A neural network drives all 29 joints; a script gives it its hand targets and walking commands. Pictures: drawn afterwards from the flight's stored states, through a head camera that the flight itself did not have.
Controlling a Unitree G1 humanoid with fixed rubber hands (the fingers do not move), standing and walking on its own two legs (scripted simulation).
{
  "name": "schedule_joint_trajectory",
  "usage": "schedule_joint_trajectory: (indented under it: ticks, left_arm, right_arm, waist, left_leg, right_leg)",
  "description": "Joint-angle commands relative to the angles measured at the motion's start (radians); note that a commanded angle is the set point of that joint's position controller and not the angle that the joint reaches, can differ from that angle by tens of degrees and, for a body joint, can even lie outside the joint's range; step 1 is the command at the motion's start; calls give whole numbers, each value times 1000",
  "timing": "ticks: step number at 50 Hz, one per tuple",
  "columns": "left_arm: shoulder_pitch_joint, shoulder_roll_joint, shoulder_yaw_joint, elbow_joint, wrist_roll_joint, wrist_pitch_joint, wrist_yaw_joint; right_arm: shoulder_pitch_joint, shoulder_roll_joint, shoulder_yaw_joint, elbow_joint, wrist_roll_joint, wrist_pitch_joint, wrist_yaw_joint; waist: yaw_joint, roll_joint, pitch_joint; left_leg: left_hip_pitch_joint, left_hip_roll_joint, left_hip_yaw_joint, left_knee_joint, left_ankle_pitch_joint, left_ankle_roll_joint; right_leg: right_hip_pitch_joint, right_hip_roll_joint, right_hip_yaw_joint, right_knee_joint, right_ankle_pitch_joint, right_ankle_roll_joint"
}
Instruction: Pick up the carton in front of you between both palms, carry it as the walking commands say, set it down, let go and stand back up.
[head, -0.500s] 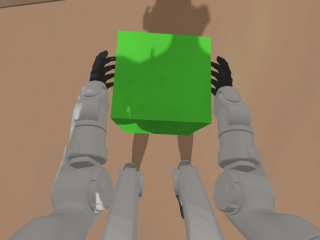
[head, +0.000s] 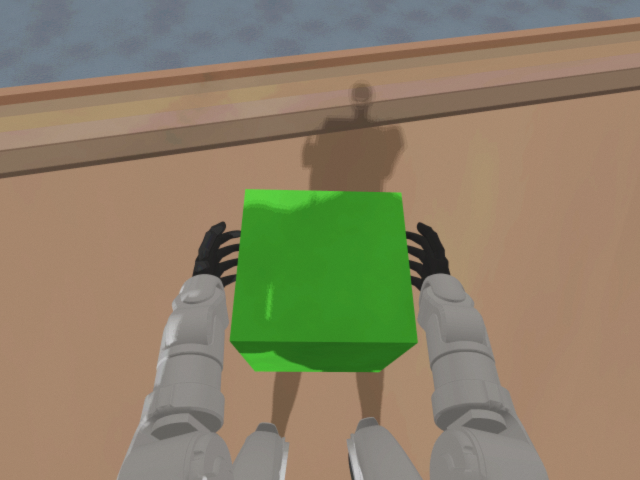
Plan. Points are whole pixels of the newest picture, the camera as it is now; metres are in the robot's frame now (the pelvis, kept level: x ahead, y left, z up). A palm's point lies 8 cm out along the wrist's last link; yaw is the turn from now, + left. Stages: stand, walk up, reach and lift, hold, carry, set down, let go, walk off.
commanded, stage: reach and lift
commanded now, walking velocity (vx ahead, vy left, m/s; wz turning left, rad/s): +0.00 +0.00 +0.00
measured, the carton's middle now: (320, 291) +0.37 +0.00 -0.10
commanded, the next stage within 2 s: hold in 1.40 s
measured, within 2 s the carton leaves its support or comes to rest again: neither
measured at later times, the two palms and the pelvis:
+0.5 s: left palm (175, 276) +0.32 +0.15 +0.09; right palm (469, 268) +0.32 -0.15 +0.09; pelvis +0.03 +0.00 +0.07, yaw +0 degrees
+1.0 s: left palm (172, 270) +0.32 +0.15 +0.10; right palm (472, 262) +0.32 -0.15 +0.10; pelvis +0.02 +0.00 +0.08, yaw +0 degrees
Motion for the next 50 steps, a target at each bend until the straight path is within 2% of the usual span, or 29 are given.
schedule_joint_trajectory:
  ticks: [1,10,16,20,25,29,34,40,50]
  left_arm:
    - [-480,-1054,-583,36,-148,-5,-240]
    - [-289,-1033,-649,-57,-170,55,-241]
    - [-199,-1014,-711,-170,-195,132,-245]
    - [-166,-998,-690,-193,-195,189,-251]
    - [-209,-976,-609,-150,-158,221,-265]
    - [-305,-1003,-618,-165,-170,214,-278]
    - [-344,-1012,-631,-171,-173,215,-278]
    - [-330,-999,-631,-174,-168,225,-275]
    - [-257,-988,-648,-234,-181,248,-268]
  right_arm:
    - [-508,1049,614,36,155,-8,258]
    - [-311,1028,675,-44,165,51,261]
    - [-224,1012,734,-150,195,124,264]
    - [-190,992,716,-175,193,180,270]
    - [-232,976,634,-134,154,214,285]
    - [-326,1002,641,-147,164,207,296]
    - [-369,1010,657,-153,169,209,297]
    - [-354,996,654,-159,163,219,293]
    - [-284,981,669,-215,175,241,290]
  waist:
    - [2,11,-532]
    - [5,5,-357]
    - [6,1,-232]
    - [5,2,-112]
    - [12,1,24]
    - [8,3,-19]
    - [10,2,-60]
    - [9,0,-67]
    - [10,5,-80]
  left_leg:
    - [423,-57,84,-199,274,20]
    - [671,-36,64,-403,422,20]
    - [816,-25,57,-530,451,19]
    - [847,-27,59,-590,374,19]
    - [821,-21,70,-621,217,29]
    - [834,-19,72,-608,196,33]
    - [848,-21,74,-603,201,30]
    - [872,-23,78,-617,228,26]
    - [922,-27,74,-637,338,18]
  right_leg:
    - [430,58,-91,-189,270,-25]
    - [689,39,-72,-393,414,-21]
    - [830,30,-68,-521,446,-17]
    - [868,28,-70,-581,373,-18]
    - [844,20,-79,-613,212,-29]
    - [856,17,-81,-602,189,-32]
    - [884,18,-83,-595,196,-29]
    - [900,20,-87,-606,224,-25]
    - [944,27,-86,-625,340,-22]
